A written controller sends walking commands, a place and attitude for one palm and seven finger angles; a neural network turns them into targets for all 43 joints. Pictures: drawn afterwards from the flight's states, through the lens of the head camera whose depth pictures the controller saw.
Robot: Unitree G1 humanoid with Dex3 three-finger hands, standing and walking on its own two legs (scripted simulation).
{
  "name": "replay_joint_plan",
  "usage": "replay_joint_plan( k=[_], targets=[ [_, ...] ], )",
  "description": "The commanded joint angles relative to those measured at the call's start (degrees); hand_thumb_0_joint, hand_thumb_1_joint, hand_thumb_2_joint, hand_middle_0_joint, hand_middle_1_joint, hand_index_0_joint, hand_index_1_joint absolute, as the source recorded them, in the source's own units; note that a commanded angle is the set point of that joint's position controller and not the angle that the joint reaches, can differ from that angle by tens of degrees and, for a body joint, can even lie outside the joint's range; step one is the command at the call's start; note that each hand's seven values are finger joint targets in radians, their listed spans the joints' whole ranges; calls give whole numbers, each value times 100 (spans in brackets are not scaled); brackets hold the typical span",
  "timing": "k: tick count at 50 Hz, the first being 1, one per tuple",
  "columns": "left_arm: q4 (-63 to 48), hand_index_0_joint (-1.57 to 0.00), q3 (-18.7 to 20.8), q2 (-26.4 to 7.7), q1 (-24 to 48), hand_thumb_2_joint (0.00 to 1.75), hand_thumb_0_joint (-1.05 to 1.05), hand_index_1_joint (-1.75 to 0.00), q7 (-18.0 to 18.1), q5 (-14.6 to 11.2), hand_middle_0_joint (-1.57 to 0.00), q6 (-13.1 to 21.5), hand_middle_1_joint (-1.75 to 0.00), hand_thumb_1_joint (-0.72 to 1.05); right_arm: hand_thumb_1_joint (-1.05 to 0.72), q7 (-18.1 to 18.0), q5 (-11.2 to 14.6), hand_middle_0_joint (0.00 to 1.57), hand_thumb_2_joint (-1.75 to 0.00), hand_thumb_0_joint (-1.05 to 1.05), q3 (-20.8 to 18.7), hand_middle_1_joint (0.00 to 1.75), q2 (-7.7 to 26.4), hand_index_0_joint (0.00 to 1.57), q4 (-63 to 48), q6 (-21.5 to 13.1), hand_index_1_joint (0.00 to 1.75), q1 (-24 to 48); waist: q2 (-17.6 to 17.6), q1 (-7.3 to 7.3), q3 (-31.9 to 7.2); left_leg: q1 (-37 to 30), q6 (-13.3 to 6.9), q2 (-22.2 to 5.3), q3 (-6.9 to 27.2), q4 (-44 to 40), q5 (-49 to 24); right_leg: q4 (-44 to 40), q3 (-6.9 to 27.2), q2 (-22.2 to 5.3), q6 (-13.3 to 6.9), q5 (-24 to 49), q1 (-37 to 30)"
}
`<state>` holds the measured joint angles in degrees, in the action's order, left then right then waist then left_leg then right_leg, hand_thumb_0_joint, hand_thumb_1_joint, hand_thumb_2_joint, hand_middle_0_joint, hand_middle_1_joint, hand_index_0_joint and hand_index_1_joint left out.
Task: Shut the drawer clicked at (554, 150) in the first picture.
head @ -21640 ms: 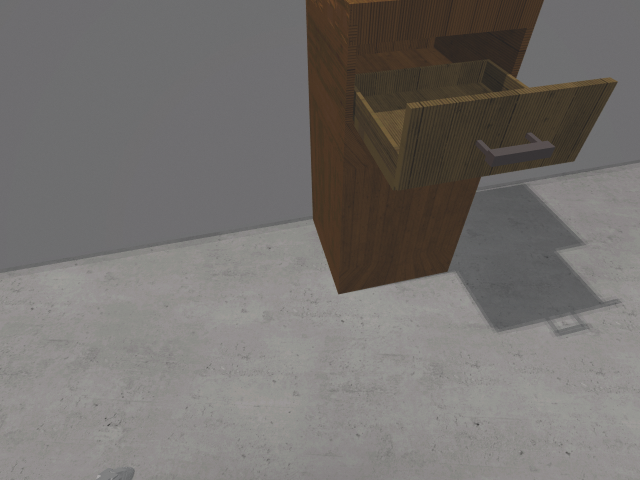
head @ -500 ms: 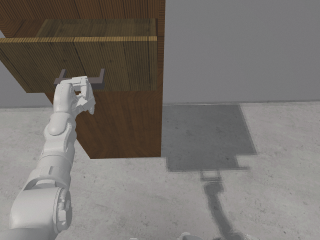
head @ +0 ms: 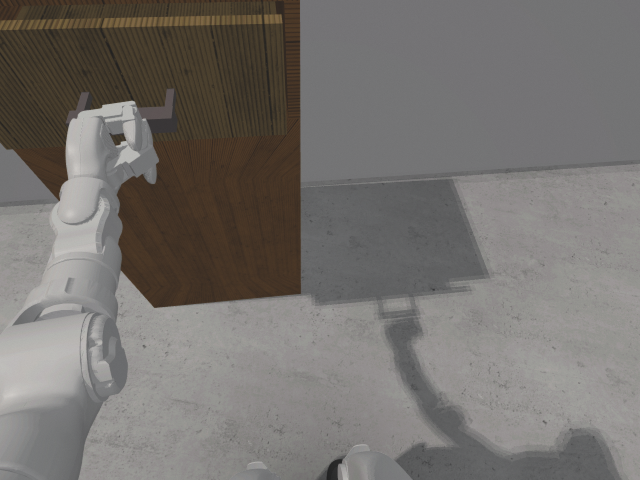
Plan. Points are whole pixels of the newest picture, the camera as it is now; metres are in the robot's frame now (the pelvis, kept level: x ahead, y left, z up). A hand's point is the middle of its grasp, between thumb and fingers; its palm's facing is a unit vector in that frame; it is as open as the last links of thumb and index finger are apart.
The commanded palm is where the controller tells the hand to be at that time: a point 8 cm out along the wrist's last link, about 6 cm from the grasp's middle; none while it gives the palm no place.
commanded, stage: push the drawer shut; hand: left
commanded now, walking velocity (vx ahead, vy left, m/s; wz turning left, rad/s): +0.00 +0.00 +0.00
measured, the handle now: (126, 109) +0.58 +0.21 +0.10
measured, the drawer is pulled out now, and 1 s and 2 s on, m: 0.04 0.00 0.00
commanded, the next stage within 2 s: pull the fist back off the drawer in 0.90 s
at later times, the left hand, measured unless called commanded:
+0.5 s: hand (149, 126) +0.54 +0.18 +0.10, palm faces +0.06 -1.00 -0.02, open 2.7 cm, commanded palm +0.55 +0.23 +0.10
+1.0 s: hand (139, 121) +0.55 +0.19 +0.10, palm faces +0.06 -1.00 -0.04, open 3.0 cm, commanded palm +0.59 +0.22 +0.10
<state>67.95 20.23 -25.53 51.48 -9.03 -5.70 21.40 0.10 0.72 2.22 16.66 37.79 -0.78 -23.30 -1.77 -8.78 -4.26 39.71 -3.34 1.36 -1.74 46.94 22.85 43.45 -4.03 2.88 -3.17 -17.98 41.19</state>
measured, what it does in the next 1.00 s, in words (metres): stands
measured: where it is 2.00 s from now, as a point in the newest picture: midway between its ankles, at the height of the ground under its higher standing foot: outside the picture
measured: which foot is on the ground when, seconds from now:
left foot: down 0.00-1.00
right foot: down 0.00-1.00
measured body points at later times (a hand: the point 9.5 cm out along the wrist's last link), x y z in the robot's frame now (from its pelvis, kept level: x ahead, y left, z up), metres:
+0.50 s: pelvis +0.01 +0.01 -0.01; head +0.13 +0.03 +0.43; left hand +0.53 +0.23 +0.10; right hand -0.03 -0.25 -0.12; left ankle -0.01 +0.08 -0.70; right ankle +0.03 -0.09 -0.70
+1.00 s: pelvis -0.02 +0.02 -0.01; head +0.12 +0.04 +0.41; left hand +0.54 +0.24 +0.11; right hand -0.07 -0.24 -0.11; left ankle -0.01 +0.08 -0.70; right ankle +0.03 -0.09 -0.70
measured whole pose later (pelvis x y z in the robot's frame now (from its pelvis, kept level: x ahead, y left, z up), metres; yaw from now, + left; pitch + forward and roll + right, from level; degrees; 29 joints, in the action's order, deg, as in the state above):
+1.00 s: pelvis -0.02 +0.02 -0.01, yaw +2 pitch +22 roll -4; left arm 81.6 17.1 -34.2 70.5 -6.0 -1.9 18.8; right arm 0.0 -2.1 5.0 18.1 40.1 -2.7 -27.4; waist -2.5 -14.5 -4.3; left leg 51.5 -4.6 2.3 0.9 52.5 22.7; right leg 45.5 -6.9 1.8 -1.8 -17.0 50.4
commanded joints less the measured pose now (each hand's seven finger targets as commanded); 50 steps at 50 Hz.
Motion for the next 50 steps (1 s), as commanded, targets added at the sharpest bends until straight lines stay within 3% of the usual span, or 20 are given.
replay_joint_plan(
  k=[1,3,4,7,9,16,18,19,22,25,27,28,31,32,37,38,40,44,47,50],
  targets=[
    [-1081,-140,99,-1345,3180,90,0,-160,146,-30,-140,318,-160,90,-90,-48,-25,20,-90,0,-341,30,936,20,-287,-60,30,-840,-130,-255,-2280,-962,75,-149,469,-522,-1327,-449,499,-107,197,1007,-1113],
    [-945,-140,168,-1447,3370,90,0,-160,207,32,-140,306,-160,90,-90,-52,-50,20,-90,0,-337,30,961,20,-265,-40,30,-891,-150,-306,-2141,-942,78,-161,516,-515,-1287,-436,458,-98,183,907,-928],
    [-906,-140,-10,-1281,3491,90,0,-160,213,72,-140,291,-160,90,-90,-42,-55,20,-90,0,-323,30,955,20,-258,-37,30,-923,-310,-361,-2195,-1043,96,-164,545,-516,-1295,-412,437,-95,187,848,-787],
    [-825,-140,125,-1456,3689,90,0,-160,316,145,-140,305,-160,90,-90,-24,-103,20,-90,0,-337,30,1000,20,-210,-19,30,-1044,-287,-380,-2300,-1139,129,-190,650,-467,-1424,-360,381,-83,174,816,-623],
    [-746,-140,17,-1319,3844,90,0,-160,353,195,-140,305,-160,90,-90,-6,-138,20,-90,0,-330,30,999,20,-181,1,30,-1117,-383,-470,-2409,-1321,144,-205,696,-409,-1572,-336,354,-72,180,841,-415],
    [-502,-140,302,-1757,4083,90,0,-160,411,328,-140,277,-160,90,-90,19,-223,20,-90,0,-305,30,1042,20,-182,91,30,-1305,-537,-481,-2647,-1236,164,-203,678,-265,-1879,-264,350,-53,172,1071,-481],
    [-499,-140,329,-1832,4212,90,0,-160,421,346,-140,289,-160,90,-90,14,-224,20,-90,0,-313,30,1048,20,-161,131,30,-1373,-385,-552,-2551,-1189,162,-223,713,-231,-2013,-261,336,-41,178,1176,-439],
    [-544,-140,190,-1656,4380,90,0,-160,418,323,-140,284,-160,90,-90,17,-224,20,-90,0,-315,30,1040,20,-150,142,30,-1379,-446,-640,-2528,-1268,168,-233,719,-242,-2003,-293,330,-40,202,1153,-344],
    [-542,-140,233,-1745,4620,90,0,-160,480,362,-140,287,-160,90,-90,38,-242,20,-90,0,-317,30,1061,20,-89,145,30,-1421,-717,-664,-2505,-1322,180,-234,771,-214,-1850,-321,330,-31,181,927,-146],
    [-303,-140,239,-1944,4859,90,0,-160,514,425,-140,254,-160,90,-90,7,-245,20,-90,0,-279,30,1107,20,-37,153,30,-1481,-457,-841,-2270,-1020,135,-243,807,-212,-1504,-355,330,-32,206,679,-41],
    [-332,-140,116,-1906,5086,90,0,-160,510,449,-140,256,-160,90,-90,-3,-252,20,-90,0,-256,30,1116,20,-44,124,30,-1484,-605,-895,-2259,-977,135,-237,849,-255,-1266,-366,327,-45,200,492,12],
    [-362,-140,-29,-1722,5183,90,0,-160,501,455,-140,270,-160,90,-90,-4,-255,20,-90,0,-254,30,1104,20,-41,112,30,-1469,-808,-947,-2261,-1149,147,-259,881,-243,-1300,-354,314,-49,186,481,216],
    [-242,-140,8,-1908,5290,90,0,-160,495,457,-140,239,-160,90,-90,-23,-259,20,-90,0,-228,30,1178,20,10,68,30,-1503,-897,-1002,-2320,-1151,163,-286,979,-231,-1041,-332,283,-57,192,257,418],
    [-200,-140,-112,-1787,5342,90,0,-160,488,440,-140,210,-160,90,-90,-26,-257,20,-90,0,-206,30,1179,20,9,41,30,-1491,-900,-1049,-2253,-1105,151,-288,983,-262,-899,-351,282,-65,202,172,461],
    [-330,-140,-62,-1928,5660,90,0,-160,477,396,-140,184,-160,90,-90,-63,-272,20,-90,0,-182,30,1231,20,34,-67,30,-1539,-1058,-1096,-2566,-1171,137,-298,1014,-248,-725,-339,282,-63,217,80,470],
    [-203,-140,-58,-1962,5607,90,0,-160,476,397,-140,156,-160,90,-90,-78,-262,20,-90,0,-167,30,1241,20,54,-74,30,-1571,-944,-1118,-2494,-1118,137,-323,1050,-264,-696,-327,263,-58,209,75,506],
    [-271,-140,-259,-1709,5738,90,0,-160,458,351,-140,128,-160,90,-90,-84,-262,20,-90,0,-156,30,1245,20,71,-118,30,-1564,-1100,-1169,-2376,-1190,157,-338,1082,-333,-572,-349,248,-62,220,8,647],
    [-320,-140,-178,-1846,5854,90,0,-160,494,340,-140,111,-160,90,-90,-108,-277,20,-90,0,-147,30,1299,20,130,-185,30,-1625,-1191,-1186,-2488,-1345,190,-386,1158,-363,-556,-336,225,-51,212,1,761],
    [-153,-140,-304,-1585,5736,90,0,-160,507,267,-140,42,-160,90,-90,-102,-265,20,-90,0,-134,30,1315,20,167,-261,30,-1587,-1022,-1236,-2181,-1189,164,-404,1204,-456,-136,-383,209,-62,228,-186,889],
    [-159,-140,-267,-1699,5772,90,0,-160,501,272,-140,31,-160,90,-90,-121,-253,20,-90,0,-127,30,1331,20,166,-300,30,-1631,-965,-1219,-2240,-1125,150,-399,1189,-475,-122,-374,224,-64,223,-186,798]
  ],
)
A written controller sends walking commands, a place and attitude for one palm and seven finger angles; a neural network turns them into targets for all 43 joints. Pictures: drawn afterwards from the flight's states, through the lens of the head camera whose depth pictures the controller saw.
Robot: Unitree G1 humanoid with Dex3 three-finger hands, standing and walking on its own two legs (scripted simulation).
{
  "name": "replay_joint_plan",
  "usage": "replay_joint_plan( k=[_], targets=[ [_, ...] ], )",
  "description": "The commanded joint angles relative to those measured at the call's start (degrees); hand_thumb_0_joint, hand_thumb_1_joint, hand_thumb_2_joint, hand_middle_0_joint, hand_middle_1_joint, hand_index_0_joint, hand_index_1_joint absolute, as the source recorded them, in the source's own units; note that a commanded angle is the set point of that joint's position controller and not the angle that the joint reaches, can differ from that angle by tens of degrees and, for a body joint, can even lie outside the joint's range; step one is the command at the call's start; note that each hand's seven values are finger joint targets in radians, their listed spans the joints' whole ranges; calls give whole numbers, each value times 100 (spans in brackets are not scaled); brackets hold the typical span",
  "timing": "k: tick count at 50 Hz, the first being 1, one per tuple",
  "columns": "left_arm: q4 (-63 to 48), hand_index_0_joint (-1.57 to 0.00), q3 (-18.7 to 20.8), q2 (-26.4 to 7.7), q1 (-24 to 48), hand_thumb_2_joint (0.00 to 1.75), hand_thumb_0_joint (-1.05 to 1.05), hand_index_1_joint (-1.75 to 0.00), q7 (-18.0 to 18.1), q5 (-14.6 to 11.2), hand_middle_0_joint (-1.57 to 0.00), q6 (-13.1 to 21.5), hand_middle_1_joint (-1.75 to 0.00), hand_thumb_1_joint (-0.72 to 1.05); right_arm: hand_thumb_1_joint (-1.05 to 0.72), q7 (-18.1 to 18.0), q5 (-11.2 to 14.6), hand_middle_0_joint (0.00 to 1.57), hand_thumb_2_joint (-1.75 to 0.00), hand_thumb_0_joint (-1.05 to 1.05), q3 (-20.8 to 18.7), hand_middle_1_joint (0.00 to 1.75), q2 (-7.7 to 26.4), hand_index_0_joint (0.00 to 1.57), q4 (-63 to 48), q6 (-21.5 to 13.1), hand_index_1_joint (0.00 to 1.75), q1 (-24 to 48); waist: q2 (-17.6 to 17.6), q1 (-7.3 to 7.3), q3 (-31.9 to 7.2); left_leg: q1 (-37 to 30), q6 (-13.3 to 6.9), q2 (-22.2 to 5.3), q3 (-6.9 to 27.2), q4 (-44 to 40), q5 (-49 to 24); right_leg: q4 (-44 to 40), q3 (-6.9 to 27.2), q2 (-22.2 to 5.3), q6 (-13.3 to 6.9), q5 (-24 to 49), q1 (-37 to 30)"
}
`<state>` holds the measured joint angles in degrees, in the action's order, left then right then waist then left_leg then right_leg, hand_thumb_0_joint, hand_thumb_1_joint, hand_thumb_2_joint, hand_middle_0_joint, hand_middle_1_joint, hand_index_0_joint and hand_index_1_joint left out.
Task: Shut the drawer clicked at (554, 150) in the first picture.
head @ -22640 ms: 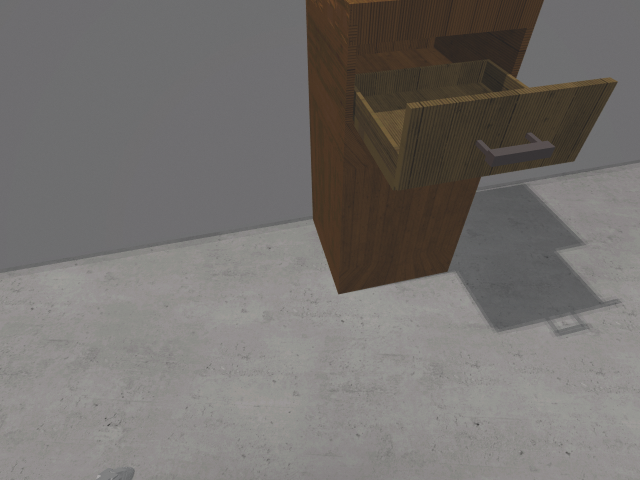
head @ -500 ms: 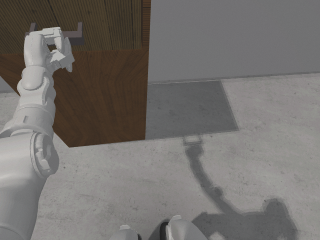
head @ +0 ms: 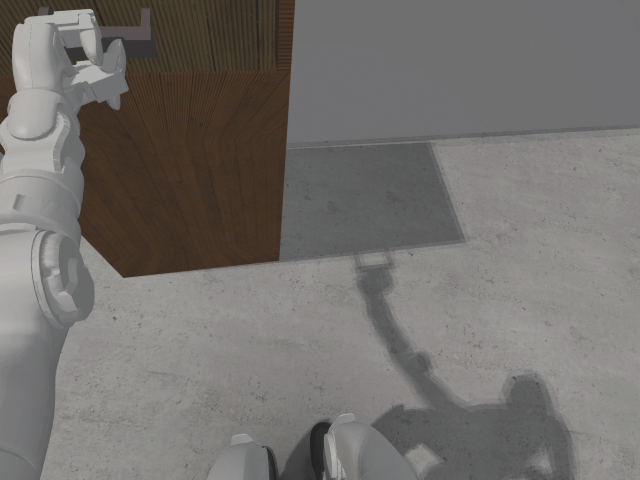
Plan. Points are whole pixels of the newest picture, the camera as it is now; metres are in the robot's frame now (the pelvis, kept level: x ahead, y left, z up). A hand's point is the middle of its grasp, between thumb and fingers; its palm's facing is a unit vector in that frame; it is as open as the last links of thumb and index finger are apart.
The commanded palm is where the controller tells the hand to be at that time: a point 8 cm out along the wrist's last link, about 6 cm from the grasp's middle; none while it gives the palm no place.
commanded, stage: pull the fist back off the drawer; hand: left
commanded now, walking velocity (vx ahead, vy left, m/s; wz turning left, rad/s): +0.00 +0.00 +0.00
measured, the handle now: (95, 29) +0.64 +0.18 +0.12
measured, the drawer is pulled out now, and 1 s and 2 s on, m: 0.00 0.00 0.00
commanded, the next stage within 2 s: draw the hand back to the body in 0.70 s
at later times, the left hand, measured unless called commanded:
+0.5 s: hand (121, 73) +0.56 +0.14 +0.12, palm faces +0.04 -1.00 -0.04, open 2.8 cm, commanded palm +0.55 +0.18 +0.12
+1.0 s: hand (111, 87) +0.53 +0.15 +0.13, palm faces +0.05 -1.00 -0.04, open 3.0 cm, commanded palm +0.47 +0.20 +0.14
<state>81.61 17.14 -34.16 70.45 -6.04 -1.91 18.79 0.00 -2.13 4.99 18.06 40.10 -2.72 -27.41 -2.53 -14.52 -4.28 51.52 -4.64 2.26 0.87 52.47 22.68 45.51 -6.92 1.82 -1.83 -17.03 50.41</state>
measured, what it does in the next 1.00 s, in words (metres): shifts its weight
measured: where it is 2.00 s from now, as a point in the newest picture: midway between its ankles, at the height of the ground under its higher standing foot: outside the picture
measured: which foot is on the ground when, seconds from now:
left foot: down 0.00-1.00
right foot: down 0.00-1.00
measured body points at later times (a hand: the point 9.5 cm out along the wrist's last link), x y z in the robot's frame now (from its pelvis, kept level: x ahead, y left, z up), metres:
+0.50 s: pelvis +0.01 -0.01 +0.00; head +0.14 +0.01 +0.43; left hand +0.56 +0.20 +0.12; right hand -0.03 -0.27 -0.10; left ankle +0.01 +0.06 -0.69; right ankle +0.04 -0.11 -0.69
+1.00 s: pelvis +0.05 -0.02 +0.02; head +0.13 -0.03 +0.46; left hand +0.52 +0.20 +0.14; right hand +0.04 -0.28 -0.10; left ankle +0.01 +0.06 -0.69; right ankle +0.04 -0.11 -0.69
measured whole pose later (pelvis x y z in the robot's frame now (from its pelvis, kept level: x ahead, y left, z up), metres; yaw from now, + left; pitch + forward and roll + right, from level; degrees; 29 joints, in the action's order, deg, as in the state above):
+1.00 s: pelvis +0.05 -0.02 +0.02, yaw -4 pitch +16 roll -2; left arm 53.4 22.7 -23.4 39.9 -8.5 -7.0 18.9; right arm 1.6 1.0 1.4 16.2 33.5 3.9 -25.8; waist -3.3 -7.4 -7.2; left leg 35.7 -3.3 0.3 -3.2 44.2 24.7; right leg 40.8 -2.0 4.4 -3.1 -19.0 37.9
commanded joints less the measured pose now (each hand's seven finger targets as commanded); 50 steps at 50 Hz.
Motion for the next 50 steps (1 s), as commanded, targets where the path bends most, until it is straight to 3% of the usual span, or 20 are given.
replay_joint_plan(
  k=[1,7,10,13,15,19,21,22,24,28,30,32,34,37,40,43,44,46,48,50],
  targets=[
    [-1540,-140,40,-801,3865,90,0,-160,205,-116,-140,287,-160,90,-90,-103,23,20,-90,0,-398,30,1183,20,-69,-122,30,-1218,-971,-625,-2275,-2327,276,-470,901,-1013,-128,-582,521,42,85,-273,-146],
    [-1530,-140,-20,-580,3841,90,0,-160,239,-95,-140,302,-160,90,-90,-46,-17,20,-90,0,-445,30,1187,20,-55,-125,30,-1257,-896,-619,-2195,-2482,335,-498,1070,-998,-160,-507,467,25,64,-212,69],
    [-1530,-140,161,-783,3806,90,0,-160,257,-40,-140,340,-160,90,-90,-22,-37,20,-90,0,-466,30,1163,20,-78,-79,30,-1306,-810,-553,-2415,-2450,332,-445,978,-861,-546,-478,485,40,48,-30,-148],
    [-1642,-140,14,-475,3782,90,0,-160,242,-36,-140,374,-160,90,-90,34,-68,20,-90,0,-488,30,1103,20,-99,-38,30,-1302,-917,-547,-2451,-2635,356,-433,980,-822,-769,-464,469,42,29,97,-144],
    [-1588,-140,174,-640,3676,90,0,-160,250,-16,-140,383,-160,90,-90,58,-70,20,-90,0,-506,30,1120,20,-115,24,30,-1300,-872,-482,-2393,-2595,382,-434,1013,-807,-800,-448,466,48,24,101,-119],
    [-1713,-140,62,-403,3338,90,0,-160,201,-4,-140,425,-160,90,-90,120,-68,20,-90,0,-522,30,1052,20,-199,104,30,-1243,-957,-351,-2567,-2788,400,-418,963,-767,-1107,-415,466,66,1,253,-246],
    [-1603,-140,202,-533,3038,90,0,-160,194,-26,-140,398,-160,90,-90,129,-40,20,-90,0,-532,30,1055,20,-230,160,30,-1204,-689,-279,-2413,-2580,370,-411,914,-780,-1043,-438,472,75,5,222,-391],
    [-1660,-140,93,-361,2967,90,0,-160,178,-67,-140,383,-160,90,-90,139,-29,20,-90,0,-528,30,1036,20,-278,174,30,-1157,-692,-287,-2411,-2515,322,-380,824,-782,-1016,-486,507,74,14,214,-485],
    [-1806,-140,161,-418,2751,90,0,-160,134,-63,-140,412,-160,90,-90,143,-16,20,-90,0,-540,30,1004,20,-317,212,30,-1135,-824,-166,-2536,-2677,347,-376,761,-771,-1316,-459,501,87,-9,386,-617],
    [-1987,-140,495,-703,2135,90,0,-160,86,-181,-140,422,-160,90,-90,131,38,20,-90,0,-549,30,964,20,-454,305,30,-1039,-522,71,-2580,-2420,281,-321,524,-767,-1546,-498,569,99,-12,697,-1246],
    [-2118,-140,423,-568,1866,90,0,-160,35,-200,-140,439,-160,90,-90,126,80,20,-90,0,-563,30,913,20,-549,342,30,-959,-427,162,-2619,-2355,274,-307,444,-795,-1642,-486,596,96,1,880,-1467],
    [-2219,-140,381,-471,1816,90,0,-160,40,-201,-140,456,-160,90,-90,136,90,20,-90,0,-575,30,876,20,-566,367,30,-911,-424,183,-2547,-2359,254,-303,383,-800,-1674,-516,623,104,14,974,-1540],
    [-2211,-140,635,-789,1603,90,0,-160,70,-185,-140,472,-160,90,-90,105,108,20,-90,0,-579,30,880,20,-570,421,30,-929,-292,251,-2522,-2228,238,-289,318,-796,-1873,-484,658,101,13,1244,-1769],
    [-2295,-140,504,-595,1525,90,0,-160,57,-191,-140,451,-160,90,-90,93,143,20,-90,0,-595,30,823,20,-637,451,30,-860,-194,232,-2450,-2136,203,-268,212,-827,-1853,-525,703,82,43,1417,-1946],
    [-2237,-140,762,-959,1409,90,0,-160,42,-184,-140,442,-160,90,-90,60,162,20,-90,0,-594,30,830,20,-619,499,30,-858,-103,288,-2433,-1981,187,-258,150,-797,-1943,-515,771,65,50,1639,-2171],
    [-3124,-140,1002,-1013,373,90,0,-160,-76,-309,-140,572,-160,90,-90,74,198,20,-90,0,-651,30,766,20,-919,523,30,-697,-457,786,-3416,-2565,238,-233,73,-861,-2741,-396,781,52,0,2428,-2926],
    [-3459,-140,871,-778,-9,90,0,-160,-139,-371,-140,571,-160,90,-90,85,230,20,-90,0,-655,30,708,20,-1015,523,30,-611,-753,868,-3628,-2878,271,-242,56,-877,-3135,-397,779,46,-4,2689,-3006],
    [-3999,-140,744,-555,-660,90,0,-160,-243,-520,-140,489,-160,90,-90,101,302,20,-90,0,-673,30,655,20,-1132,519,30,-433,-637,995,-3468,-3065,280,-299,59,-959,-3467,-496,756,63,-4,2873,-3124],
    [-4427,-140,854,-556,-1391,90,0,-160,-306,-723,-140,339,-160,90,-90,92,370,20,-90,0,-707,30,647,20,-1242,508,30,-260,-98,1105,-3163,-2822,205,-309,4,-1114,-3385,-622,770,54,1,3118,-3555],
    [-4785,-140,695,-192,-2011,90,0,-160,-385,-933,-140,70,-160,90,-90,62,464,20,-90,0,-709,30,617,20,-1343,466,30,-27,128,1135,-2707,-2682,162,-293,-136,-1304,-3086,-785,792,-2,62,3375,-3799]
  ],
)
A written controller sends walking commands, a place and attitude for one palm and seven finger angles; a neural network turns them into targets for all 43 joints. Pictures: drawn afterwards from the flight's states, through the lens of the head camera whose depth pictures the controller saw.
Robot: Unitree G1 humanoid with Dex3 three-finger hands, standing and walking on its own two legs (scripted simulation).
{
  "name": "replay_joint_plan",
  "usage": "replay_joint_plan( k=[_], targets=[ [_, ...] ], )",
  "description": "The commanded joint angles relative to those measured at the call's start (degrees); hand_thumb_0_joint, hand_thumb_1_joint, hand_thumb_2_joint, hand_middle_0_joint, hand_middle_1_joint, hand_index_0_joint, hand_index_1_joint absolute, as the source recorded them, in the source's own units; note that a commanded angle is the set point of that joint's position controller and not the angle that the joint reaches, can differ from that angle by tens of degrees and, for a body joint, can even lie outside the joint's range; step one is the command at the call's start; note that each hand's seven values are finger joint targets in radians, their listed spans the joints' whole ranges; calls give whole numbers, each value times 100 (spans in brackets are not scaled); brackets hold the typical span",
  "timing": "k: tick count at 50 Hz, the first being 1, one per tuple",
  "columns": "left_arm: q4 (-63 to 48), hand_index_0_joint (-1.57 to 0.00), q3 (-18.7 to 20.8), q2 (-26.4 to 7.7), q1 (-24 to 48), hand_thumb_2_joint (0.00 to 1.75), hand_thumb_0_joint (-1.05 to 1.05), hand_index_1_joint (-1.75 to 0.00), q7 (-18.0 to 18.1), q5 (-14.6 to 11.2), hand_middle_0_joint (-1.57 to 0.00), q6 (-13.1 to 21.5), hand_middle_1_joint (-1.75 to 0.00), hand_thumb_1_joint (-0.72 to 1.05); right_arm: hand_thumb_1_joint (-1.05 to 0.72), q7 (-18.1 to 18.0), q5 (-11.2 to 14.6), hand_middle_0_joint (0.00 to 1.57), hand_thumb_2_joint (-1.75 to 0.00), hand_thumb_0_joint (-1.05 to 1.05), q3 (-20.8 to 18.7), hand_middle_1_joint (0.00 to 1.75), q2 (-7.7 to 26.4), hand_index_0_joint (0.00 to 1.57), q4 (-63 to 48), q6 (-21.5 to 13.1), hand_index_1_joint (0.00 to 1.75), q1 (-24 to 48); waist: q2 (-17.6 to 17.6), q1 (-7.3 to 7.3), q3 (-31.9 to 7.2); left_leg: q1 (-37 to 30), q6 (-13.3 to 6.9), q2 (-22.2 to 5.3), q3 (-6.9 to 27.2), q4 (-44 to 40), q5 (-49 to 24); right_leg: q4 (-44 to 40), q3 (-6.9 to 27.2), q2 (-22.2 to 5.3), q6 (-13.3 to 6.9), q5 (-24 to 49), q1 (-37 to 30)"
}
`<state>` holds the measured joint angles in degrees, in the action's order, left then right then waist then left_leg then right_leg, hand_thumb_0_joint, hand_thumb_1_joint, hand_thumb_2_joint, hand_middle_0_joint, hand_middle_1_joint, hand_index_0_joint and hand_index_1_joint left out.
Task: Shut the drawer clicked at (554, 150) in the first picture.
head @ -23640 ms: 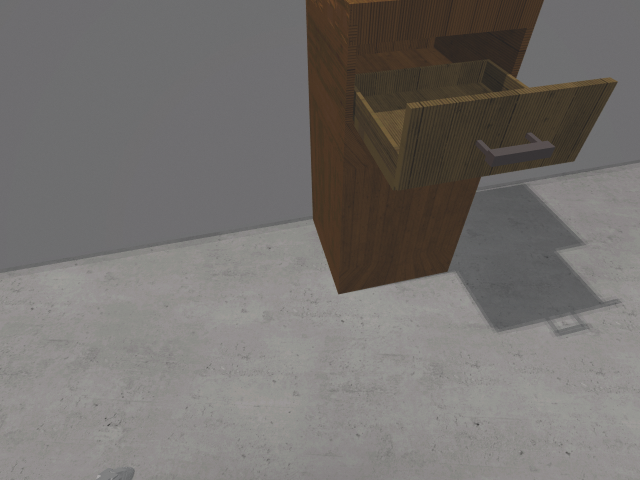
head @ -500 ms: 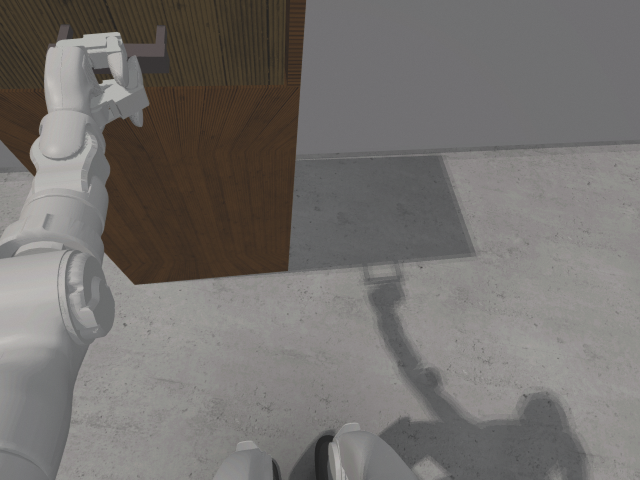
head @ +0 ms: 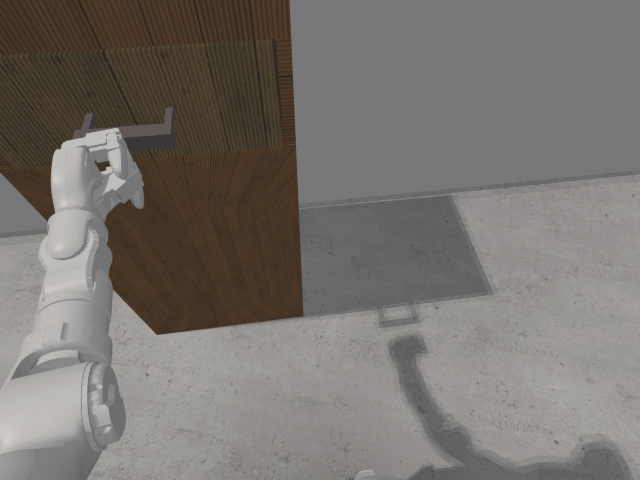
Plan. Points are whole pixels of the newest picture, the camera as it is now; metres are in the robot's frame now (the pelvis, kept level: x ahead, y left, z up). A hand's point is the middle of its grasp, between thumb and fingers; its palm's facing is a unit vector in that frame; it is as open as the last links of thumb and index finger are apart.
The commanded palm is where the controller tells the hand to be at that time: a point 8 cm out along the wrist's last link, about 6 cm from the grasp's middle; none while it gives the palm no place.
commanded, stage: draw the hand back to the body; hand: left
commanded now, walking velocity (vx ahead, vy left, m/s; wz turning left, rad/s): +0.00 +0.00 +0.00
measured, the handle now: (128, 127) +0.58 +0.23 +0.09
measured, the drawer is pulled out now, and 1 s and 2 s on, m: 0.00 0.00 0.00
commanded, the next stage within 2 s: step back with the hand held close in 1.18 s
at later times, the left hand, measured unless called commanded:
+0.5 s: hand (44, 300) +0.29 +0.23 +0.15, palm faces +0.25 -0.95 -0.20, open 3.3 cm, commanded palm +0.25 +0.27 +0.16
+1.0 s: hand out of the picture +0.16 +0.26 +0.19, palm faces +0.41 -0.83 -0.39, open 3.2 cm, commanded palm +0.11 +0.30 +0.21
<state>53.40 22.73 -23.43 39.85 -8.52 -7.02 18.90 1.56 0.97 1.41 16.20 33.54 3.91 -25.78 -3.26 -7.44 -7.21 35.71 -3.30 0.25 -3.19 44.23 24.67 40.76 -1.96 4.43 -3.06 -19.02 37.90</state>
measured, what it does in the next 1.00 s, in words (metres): stands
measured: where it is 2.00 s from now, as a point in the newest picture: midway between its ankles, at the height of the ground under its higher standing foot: outside the picture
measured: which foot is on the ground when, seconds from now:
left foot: down 0.00-1.00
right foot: down 0.00-1.00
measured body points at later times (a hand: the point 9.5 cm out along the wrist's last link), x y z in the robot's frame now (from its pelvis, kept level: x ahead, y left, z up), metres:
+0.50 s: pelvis -0.02 +0.01 +0.03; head -0.01 -0.01 +0.48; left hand +0.27 +0.28 +0.16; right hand +0.19 -0.21 -0.05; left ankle -0.04 +0.08 -0.71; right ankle +0.00 -0.09 -0.71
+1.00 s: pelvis -0.01 +0.01 +0.03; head -0.03 -0.02 +0.48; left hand +0.14 +0.30 +0.21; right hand +0.18 -0.20 -0.06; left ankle -0.04 +0.08 -0.71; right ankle +0.00 -0.09 -0.71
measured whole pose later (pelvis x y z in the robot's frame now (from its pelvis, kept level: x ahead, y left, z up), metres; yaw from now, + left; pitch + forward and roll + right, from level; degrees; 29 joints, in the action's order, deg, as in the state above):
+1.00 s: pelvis -0.01 +0.01 +0.03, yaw +3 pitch -4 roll -1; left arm -25.0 15.1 -19.1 -30.2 5.3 -4.5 5.5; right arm -2.0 0.8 1.4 14.2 35.0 -3.6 -12.6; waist -5.2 3.1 0.0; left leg 3.9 -4.0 2.9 -1.4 24.1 16.4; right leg 21.9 -2.4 2.4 -1.9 -12.3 5.8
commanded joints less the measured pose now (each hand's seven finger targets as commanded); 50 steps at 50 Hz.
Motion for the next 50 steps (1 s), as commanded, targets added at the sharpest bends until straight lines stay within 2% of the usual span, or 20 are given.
replay_joint_plan(
  k=[1,2,5,9,11,12,15,16,17,18,19,22,23,31,33,36,37,38,45,50],
  targets=[
    [-2226,-140,35,-1153,993,90,0,-160,-169,-495,-140,-55,-160,90,-90,-117,187,20,-90,0,-346,30,805,20,-712,-227,30,-72,238,377,-2206,-1090,19,-77,232,-570,-3025,-388,308,-288,214,3556,-2584],
    [-2374,-140,56,-1144,714,90,0,-160,-181,-544,-140,-177,-160,90,-90,-147,221,20,-90,0,-347,30,804,20,-728,-252,30,10,354,430,-1978,-1070,15,-82,238,-659,-2962,-442,273,-297,206,3483,-2608],
    [-3002,-140,-109,-975,356,90,0,-160,-179,-624,-140,-403,-160,90,-90,-225,258,20,-90,0,-315,30,769,20,-751,-363,30,291,82,436,-1544,-1322,18,-72,244,-817,-2889,-608,261,-327,203,3234,-2469],
    [-4040,-140,-486,-633,259,90,0,-160,-214,-692,-140,-504,-160,90,-90,-314,275,20,-90,0,-286,30,681,20,-770,-574,30,644,-155,397,-1583,-1981,56,-93,365,-937,-2978,-727,212,-321,165,2834,-2371],
    [-4376,-140,-425,-674,-40,90,0,-160,-239,-768,-140,-562,-160,90,-90,-366,273,20,-90,0,-266,30,670,20,-789,-682,30,821,-96,476,-1654,-2106,91,-91,424,-1018,-2908,-764,188,-339,155,2725,-2492],
    [-4405,-140,-433,-653,-168,90,0,-160,-251,-797,-140,-614,-160,90,-90,-398,292,20,-90,0,-246,30,663,20,-783,-731,30,927,52,483,-1478,-2097,109,-94,469,-1080,-2765,-808,145,-341,142,2552,-2455],
    [-4504,-140,-659,-422,-422,90,0,-160,-351,-859,-140,-865,-160,90,-90,-460,331,20,-90,0,-172,30,648,20,-796,-851,30,1235,75,496,-982,-2126,125,-90,537,-1273,-2263,-960,97,-369,124,2042,-2250],
    [-5200,-140,-899,-847,-467,90,0,-160,260,-202,-140,-800,-160,90,-90,-452,270,20,-90,0,-249,30,603,20,-806,-827,30,1570,22,727,-674,-2219,78,-82,507,-1539,-2004,-1277,312,-479,73,1551,-2257],
    [-5172,-140,-989,-492,-932,90,0,-160,568,-157,-140,-860,-160,90,-90,-463,259,20,-90,0,-226,30,540,20,-800,-835,30,1636,148,648,-510,-2201,93,-102,518,-1671,-1672,-1405,281,-486,92,1270,-2312],
    [-5301,-140,-1023,-416,-1123,90,0,-160,702,-157,-140,-906,-160,90,-90,-471,269,20,-90,0,-196,30,550,20,-820,-850,30,1740,354,698,-301,-2097,84,-115,554,-1767,-1481,-1498,276,-469,91,1101,-2345],
    [-5196,-140,-1164,-219,-1529,90,0,-160,807,-94,-140,-971,-160,90,-90,-474,269,20,-90,0,-168,30,517,20,-780,-830,30,1778,258,704,-199,-2155,105,-124,556,-1883,-1397,-1505,277,-474,70,1001,-2479],
    [-5744,-140,-1013,-351,-1928,90,0,-160,1064,32,-140,-1010,-160,90,-90,-488,243,20,-90,0,-120,30,478,20,-788,-788,30,1880,153,766,-296,-2429,142,-130,601,-2075,-1624,-1611,245,-486,55,1220,-2861],
    [-5878,-140,-857,-531,-2081,90,0,-160,1118,57,-140,-1023,-160,90,-90,-498,217,20,-90,0,-115,30,490,20,-757,-777,30,1910,189,824,-309,-2479,136,-142,596,-2117,-1723,-1666,255,-472,51,1282,-2990],
    [-7486,-140,-743,-478,-3174,90,0,-160,1369,200,-140,-986,-160,90,-90,-475,78,20,-90,0,-71,30,354,20,-810,-934,30,2110,-373,899,-280,-3143,287,-185,676,-2439,-2506,-1918,209,-440,39,1637,-3400],
    [-7547,-140,-653,-483,-3820,90,0,-160,1375,192,-140,-1012,-160,90,-90,-447,34,20,-90,0,-79,30,379,20,-779,-964,30,2125,-17,959,-111,-3065,266,-188,663,-2448,-2620,-1997,209,-417,40,1736,-3492],
    [-7791,-140,-622,-345,-4546,90,0,-160,1362,191,-140,-1029,-160,90,-90,-412,20,20,-90,0,-119,30,358,20,-801,-951,30,2153,223,963,63,-3014,280,-187,631,-2488,-2676,-2016,187,-418,60,1784,-3559],
    [-7876,-140,-544,-363,-4825,90,0,-160,1360,191,-140,-1036,-160,90,-90,-398,17,20,-90,0,-135,30,365,20,-793,-943,30,2152,136,985,59,-3025,283,-192,620,-2470,-2745,-2022,200,-421,59,1822,-3576],
    [-7866,-140,-470,-400,-5141,90,0,-160,1349,188,-140,-1048,-160,90,-90,-384,3,20,-90,0,-146,30,371,20,-777,-940,30,2178,317,1022,170,-2956,251,-183,593,-2457,-2717,-2068,210,-412,60,1843,-3586],
    [-9037,-140,-128,-559,-6121,90,0,-160,1429,208,-140,-973,-160,90,-90,-383,1,20,-90,0,-197,30,323,20,-844,-1028,30,2192,-110,1057,158,-2922,296,-192,621,-2409,-2706,-2046,255,-439,82,1779,-3607],
    [-9510,-140,94,-654,-6778,90,0,-160,1506,222,-140,-929,-160,90,-90,-455,19,20,-90,0,-225,30,299,20,-889,-1176,30,2151,-85,1088,331,-2852,311,-200,636,-2386,-2412,-2080,278,-407,83,1563,-3451]
  ],
)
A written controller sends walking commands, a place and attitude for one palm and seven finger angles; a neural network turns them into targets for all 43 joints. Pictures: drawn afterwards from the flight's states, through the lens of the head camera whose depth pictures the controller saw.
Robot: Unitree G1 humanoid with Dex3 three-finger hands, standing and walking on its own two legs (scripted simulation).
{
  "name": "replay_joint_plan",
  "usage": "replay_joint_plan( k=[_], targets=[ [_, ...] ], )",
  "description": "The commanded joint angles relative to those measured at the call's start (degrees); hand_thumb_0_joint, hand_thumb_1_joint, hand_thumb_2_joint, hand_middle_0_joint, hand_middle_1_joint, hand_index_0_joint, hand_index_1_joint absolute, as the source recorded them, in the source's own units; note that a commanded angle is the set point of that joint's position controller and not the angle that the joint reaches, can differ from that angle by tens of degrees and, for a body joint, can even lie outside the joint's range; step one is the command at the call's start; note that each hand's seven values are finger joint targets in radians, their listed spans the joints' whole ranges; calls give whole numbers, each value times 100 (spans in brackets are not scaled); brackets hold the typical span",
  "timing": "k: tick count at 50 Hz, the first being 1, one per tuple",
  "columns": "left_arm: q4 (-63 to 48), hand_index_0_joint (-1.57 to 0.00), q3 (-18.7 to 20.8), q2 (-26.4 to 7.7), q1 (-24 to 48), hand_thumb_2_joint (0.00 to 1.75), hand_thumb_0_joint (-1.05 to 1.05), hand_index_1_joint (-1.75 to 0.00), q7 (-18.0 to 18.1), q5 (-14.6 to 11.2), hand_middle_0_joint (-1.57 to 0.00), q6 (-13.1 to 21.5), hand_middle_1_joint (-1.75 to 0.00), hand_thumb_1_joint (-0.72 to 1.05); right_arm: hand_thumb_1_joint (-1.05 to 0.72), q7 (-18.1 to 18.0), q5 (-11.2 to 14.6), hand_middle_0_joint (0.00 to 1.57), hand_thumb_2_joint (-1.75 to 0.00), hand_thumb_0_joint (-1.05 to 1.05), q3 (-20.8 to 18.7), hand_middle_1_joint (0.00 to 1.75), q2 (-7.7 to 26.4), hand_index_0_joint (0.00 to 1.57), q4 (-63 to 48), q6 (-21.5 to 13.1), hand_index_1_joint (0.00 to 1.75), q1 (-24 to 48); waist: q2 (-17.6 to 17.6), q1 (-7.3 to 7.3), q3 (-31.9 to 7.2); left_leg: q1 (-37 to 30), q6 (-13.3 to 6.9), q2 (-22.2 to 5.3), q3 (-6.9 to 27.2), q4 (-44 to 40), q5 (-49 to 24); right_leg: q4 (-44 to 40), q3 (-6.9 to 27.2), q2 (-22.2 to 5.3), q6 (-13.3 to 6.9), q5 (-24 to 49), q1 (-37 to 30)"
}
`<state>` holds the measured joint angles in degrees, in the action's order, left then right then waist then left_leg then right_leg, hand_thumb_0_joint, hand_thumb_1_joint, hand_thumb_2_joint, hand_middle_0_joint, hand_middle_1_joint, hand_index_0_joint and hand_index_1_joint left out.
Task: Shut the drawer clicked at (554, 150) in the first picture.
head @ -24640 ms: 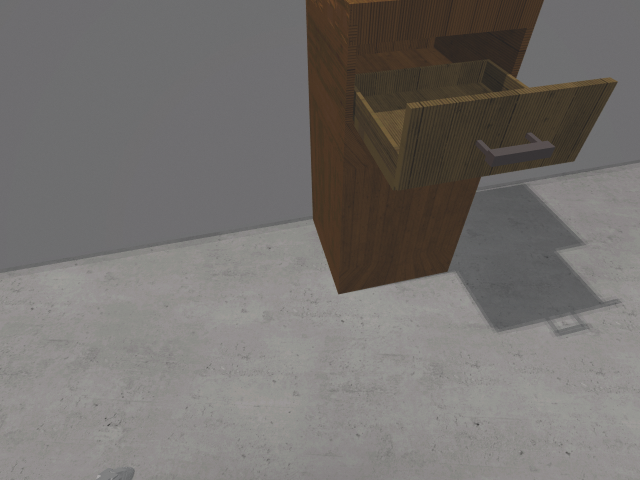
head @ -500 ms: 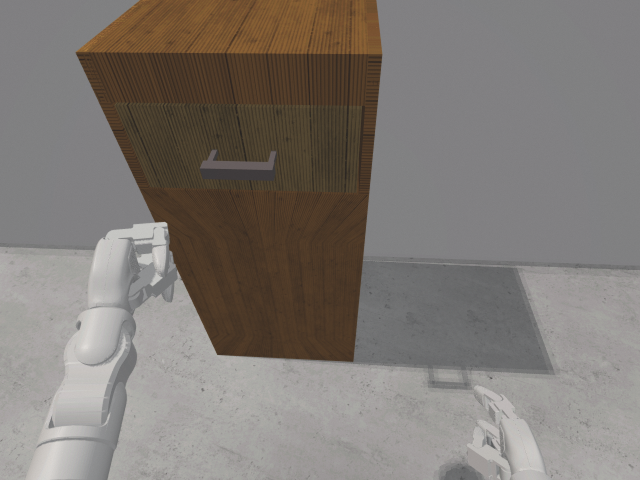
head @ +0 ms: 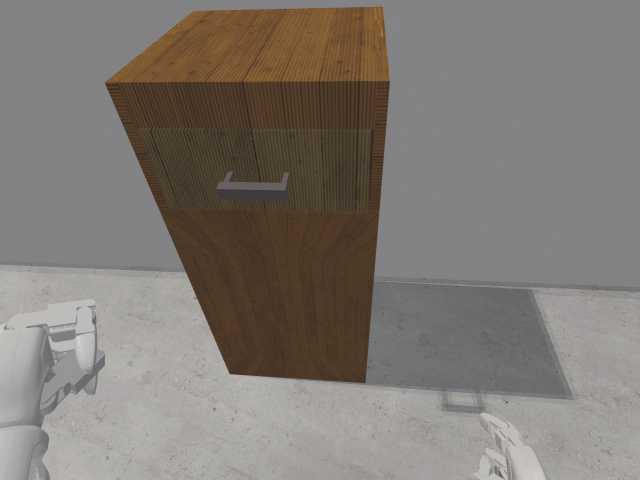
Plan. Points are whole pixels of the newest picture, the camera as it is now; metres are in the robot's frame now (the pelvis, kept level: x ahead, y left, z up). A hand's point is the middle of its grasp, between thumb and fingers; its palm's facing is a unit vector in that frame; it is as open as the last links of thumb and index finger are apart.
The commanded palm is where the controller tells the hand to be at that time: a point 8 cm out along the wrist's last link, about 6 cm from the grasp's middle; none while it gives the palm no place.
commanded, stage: draw the hand back to the body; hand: left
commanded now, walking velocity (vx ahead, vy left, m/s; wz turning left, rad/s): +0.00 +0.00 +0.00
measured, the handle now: (255, 183) +0.59 +0.19 +0.06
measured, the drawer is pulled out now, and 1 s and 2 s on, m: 0.00 0.00 0.00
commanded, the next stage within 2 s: step back with the hand held close in 0.18 s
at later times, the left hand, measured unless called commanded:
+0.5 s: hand (97, 344) +0.19 +0.23 +0.17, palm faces +0.36 -0.81 -0.46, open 3.2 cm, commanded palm +0.12 +0.27 +0.17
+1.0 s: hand (46, 414) +0.13 +0.26 +0.15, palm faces +0.35 -0.79 -0.49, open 3.2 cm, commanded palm +0.07 +0.29 +0.17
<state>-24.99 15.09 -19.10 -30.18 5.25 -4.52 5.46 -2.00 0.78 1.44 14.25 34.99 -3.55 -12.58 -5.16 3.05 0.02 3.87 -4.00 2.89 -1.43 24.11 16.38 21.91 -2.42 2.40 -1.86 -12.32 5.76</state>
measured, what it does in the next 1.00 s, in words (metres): shifts its weight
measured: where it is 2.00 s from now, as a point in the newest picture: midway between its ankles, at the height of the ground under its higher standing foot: outside the picture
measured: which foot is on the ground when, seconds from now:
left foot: down 0.00-1.00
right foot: down 0.00-1.00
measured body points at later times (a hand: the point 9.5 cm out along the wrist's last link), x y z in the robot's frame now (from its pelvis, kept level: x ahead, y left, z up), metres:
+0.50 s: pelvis -0.01 +0.00 +0.00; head +0.00 -0.02 +0.45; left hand +0.16 +0.28 +0.19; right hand +0.16 -0.24 -0.09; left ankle -0.03 +0.07 -0.74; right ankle +0.00 -0.10 -0.74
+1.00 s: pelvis -0.07 +0.02 -0.02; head -0.05 +0.01 +0.43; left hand +0.10 +0.30 +0.17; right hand +0.12 -0.22 -0.09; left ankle -0.03 +0.07 -0.74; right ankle +0.00 -0.10 -0.74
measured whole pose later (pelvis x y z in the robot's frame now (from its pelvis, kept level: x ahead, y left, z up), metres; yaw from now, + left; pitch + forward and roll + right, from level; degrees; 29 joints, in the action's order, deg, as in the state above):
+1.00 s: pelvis -0.07 +0.02 -0.02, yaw -1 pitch +0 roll -1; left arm -30.8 21.7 -21.1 -34.1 6.7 -0.5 12.4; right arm -3.0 0.5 -0.2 13.0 29.6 -1.7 -10.8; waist -1.0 0.8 1.2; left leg 19.3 -6.3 4.3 -4.1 34.2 15.4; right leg 33.2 0.5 1.0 0.0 -11.3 22.0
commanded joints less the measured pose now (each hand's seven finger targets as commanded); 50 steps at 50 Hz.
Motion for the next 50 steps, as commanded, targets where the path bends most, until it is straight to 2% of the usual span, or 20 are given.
replay_joint_plan(
  k=[1,4,5,10,13,15,16,17,18,20,22,23,25,27,31,35,39,42,46,50],
  targets=[
    [-1588,-140,734,-953,233,90,0,-160,127,3,-140,413,-160,90,-90,-105,28,20,-90,0,-226,30,492,20,-982,-453,30,801,59,-8,-253,333,376,-448,444,-369,-1562,-200,326,-206,-39,864,-125],
    [-1246,-140,533,-746,505,90,0,-160,132,35,-140,374,-160,90,-90,-120,20,20,-90,0,-231,30,528,20,-887,-457,30,768,304,-106,303,469,326,-455,502,-457,-978,-323,327,-205,-36,338,232],
    [-1224,-140,545,-763,566,90,0,-160,151,53,-140,385,-160,90,-90,-135,22,20,-90,0,-244,30,535,20,-882,-453,30,764,220,-102,303,473,303,-459,496,-475,-810,-326,327,-217,-35,203,265],
    [-1226,-140,663,-864,530,90,0,-160,198,39,-140,422,-160,90,-90,-183,-9,20,-90,0,-229,30,497,20,-901,-488,30,792,369,-5,-37,433,227,-408,459,-454,-742,-328,370,-254,-39,173,34],
    [-1411,-140,741,-970,546,90,0,-160,220,49,-140,428,-160,90,-90,-180,-21,20,-90,0,-206,30,510,20,-906,-540,30,822,57,47,-230,388,262,-396,458,-423,-951,-291,419,-252,-62,404,-132],
    [-1462,-140,755,-957,472,90,0,-160,234,47,-140,438,-160,90,-90,-179,-30,20,-90,0,-195,30,471,20,-900,-572,30,817,71,54,-278,385,279,-393,445,-419,-1121,-258,403,-257,-64,581,-214],
    [-2037,-140,1696,-1847,1345,90,0,-160,256,37,-140,739,-160,90,-90,-166,22,20,-90,0,-241,30,618,20,-1097,-460,30,762,207,-177,150,892,62,-501,597,-339,-489,-523,1283,-540,-80,731,232],
    [-1398,-140,1464,-1439,709,90,0,-160,213,35,-140,793,-160,90,-90,-169,-26,20,-90,0,-263,30,511,20,-921,-392,30,673,596,-209,187,839,48,-455,618,-161,-416,-668,1391,-760,-140,653,374],
    [-1494,-140,1422,-1443,702,90,0,-160,191,76,-140,837,-160,90,-90,-137,-23,20,-90,0,-284,30,536,20,-966,-347,30,709,490,-217,242,793,58,-446,609,-79,-494,-743,1502,-837,-181,781,499],
    [-1071,-140,1005,-926,115,90,0,-160,132,91,-140,823,-160,90,-90,-84,-49,20,-90,0,-316,30,554,20,-928,-233,30,665,523,-276,-5,680,83,-516,542,-41,-800,-589,1341,-887,-143,1009,483],
    [-996,-140,840,-784,-157,90,0,-160,111,105,-140,812,-160,90,-90,-54,-22,20,-90,0,-373,30,614,20,-957,-135,30,653,375,-293,-267,663,79,-602,542,-139,-1082,-362,1140,-818,-64,1241,392],
    [-1023,-140,899,-804,-295,90,0,-160,114,94,-140,835,-160,90,-90,-70,-33,20,-90,0,-399,30,622,20,-982,-110,30,717,264,-266,-401,689,89,-637,560,-209,-1359,-198,1013,-767,-34,1513,282],
    [-1146,-140,991,-940,-458,90,0,-160,137,116,-140,831,-160,90,-90,-62,14,20,-90,0,-446,30,632,20,-1067,-4,30,706,460,-268,-740,734,77,-728,579,-209,-1748,74,867,-697,44,1876,66],
    [-1335,-140,1211,-1145,-562,90,0,-160,186,119,-140,851,-160,90,-90,-80,40,20,-90,0,-490,30,593,20,-1166,73,30,752,689,-253,-964,889,68,-754,592,-158,-1912,258,846,-692,66,2140,-104],
    [-1842,-140,1464,-1418,-701,90,0,-160,253,102,-140,900,-160,90,-90,-122,74,20,-90,0,-503,30,579,20,-1344,124,30,761,603,-243,-1238,1271,98,-747,644,10,-2056,591,914,-770,37,2623,-384],
    [-2028,-140,1499,-1436,-805,90,0,-160,282,152,-140,916,-160,90,-90,-179,52,20,-90,0,-506,30,617,20,-1405,84,30,732,-56,-224,-1108,1604,32,-908,853,-195,-2055,919,774,-555,116,2152,-291],
    [-1890,-140,1416,-1290,-764,90,0,-160,248,209,-140,924,-160,90,-90,-186,7,20,-90,0,-548,30,658,20,-1363,17,30,633,-44,-251,-750,2121,-96,-1153,1038,-539,-1495,1286,675,-332,179,1204,-192],
    [-1646,-140,1370,-1168,-611,90,0,-160,241,261,-140,939,-160,90,-90,-191,-23,20,-90,0,-557,30,682,20,-1334,-29,30,608,63,-275,-405,2854,-273,-1315,1122,-754,-416,1548,744,-292,192,718,-295],
    [-1552,-140,1293,-1086,-299,90,0,-160,225,330,-140,978,-160,90,-90,-192,11,20,-90,0,-555,30,718,20,-1365,-66,30,547,578,-359,-158,3556,-334,-1077,1129,-597,1187,1340,1157,-446,126,921,-449],
    [-1843,-140,1283,-1148,-80,90,0,-160,254,389,-140,1076,-160,90,-90,-176,-29,20,-90,0,-537,30,691,20,-1386,-125,30,507,862,-389,-176,3236,-286,-780,1059,-112,1756,618,1602,-720,-1,-112,219]
  ],
)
